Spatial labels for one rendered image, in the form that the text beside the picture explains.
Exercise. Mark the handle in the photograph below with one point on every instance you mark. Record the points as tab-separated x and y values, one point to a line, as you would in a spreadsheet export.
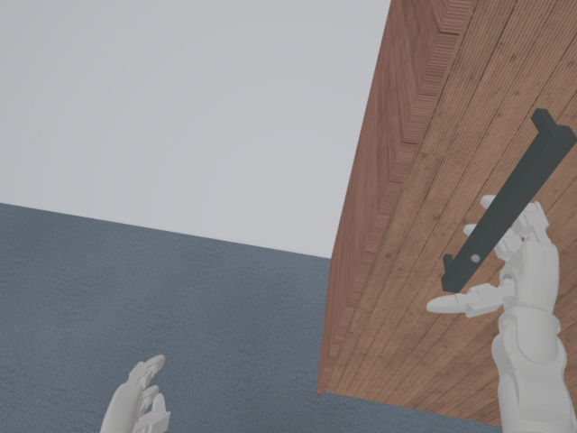
541	158

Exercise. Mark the robot right forearm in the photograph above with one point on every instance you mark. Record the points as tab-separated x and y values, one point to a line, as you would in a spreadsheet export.
531	359

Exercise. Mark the left robot hand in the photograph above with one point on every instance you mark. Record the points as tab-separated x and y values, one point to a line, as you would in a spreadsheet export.
126	409

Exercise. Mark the wardrobe door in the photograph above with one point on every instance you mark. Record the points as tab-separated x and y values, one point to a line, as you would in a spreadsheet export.
511	57

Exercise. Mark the right robot hand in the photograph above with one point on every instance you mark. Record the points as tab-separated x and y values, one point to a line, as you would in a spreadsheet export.
533	266

